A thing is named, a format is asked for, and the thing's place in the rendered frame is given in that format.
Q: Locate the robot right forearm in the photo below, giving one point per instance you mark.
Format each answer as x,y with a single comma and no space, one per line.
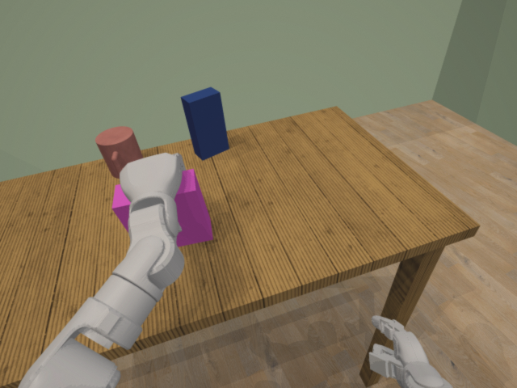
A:
422,375

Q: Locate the sponge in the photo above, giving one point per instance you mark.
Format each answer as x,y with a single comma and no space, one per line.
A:
192,212

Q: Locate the robot left forearm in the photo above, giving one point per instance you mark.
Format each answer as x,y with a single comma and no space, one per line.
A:
117,311

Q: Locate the table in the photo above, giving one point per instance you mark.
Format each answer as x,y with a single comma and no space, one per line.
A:
296,204

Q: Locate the robot left hand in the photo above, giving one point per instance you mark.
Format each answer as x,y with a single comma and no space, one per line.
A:
157,173

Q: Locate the left robot upper arm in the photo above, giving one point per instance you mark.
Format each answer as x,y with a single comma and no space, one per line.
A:
77,366

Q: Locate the robot right hand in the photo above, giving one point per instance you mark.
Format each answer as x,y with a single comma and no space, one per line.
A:
406,349

